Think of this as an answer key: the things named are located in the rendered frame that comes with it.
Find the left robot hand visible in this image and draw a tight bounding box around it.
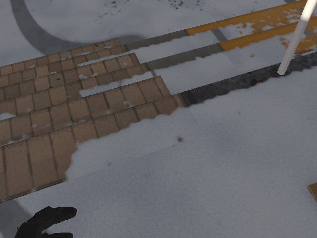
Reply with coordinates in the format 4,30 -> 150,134
14,206 -> 77,238

